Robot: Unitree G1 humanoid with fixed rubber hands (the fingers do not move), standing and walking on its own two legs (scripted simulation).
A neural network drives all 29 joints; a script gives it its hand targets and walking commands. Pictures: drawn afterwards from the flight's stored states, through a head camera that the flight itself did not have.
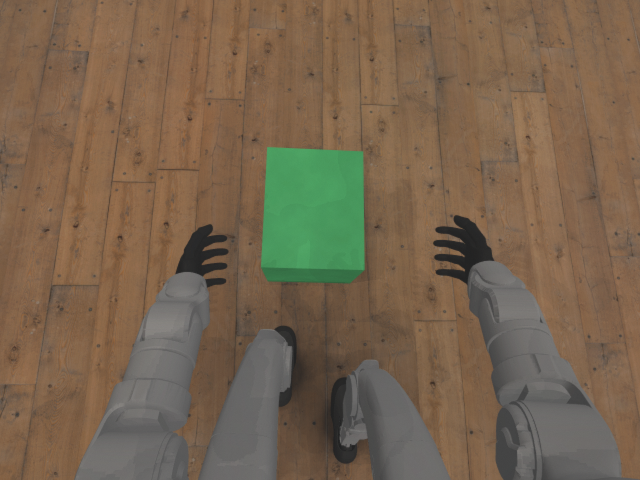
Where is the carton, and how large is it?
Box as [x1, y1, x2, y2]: [261, 147, 364, 282]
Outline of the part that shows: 267,147 261,268 267,280 350,282 364,269 362,151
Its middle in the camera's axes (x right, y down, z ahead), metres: -0.02 -0.06 +1.01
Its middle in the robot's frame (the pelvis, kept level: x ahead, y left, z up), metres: +0.55 +0.02 -0.57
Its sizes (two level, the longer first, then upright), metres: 0.294 0.234 0.237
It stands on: the floor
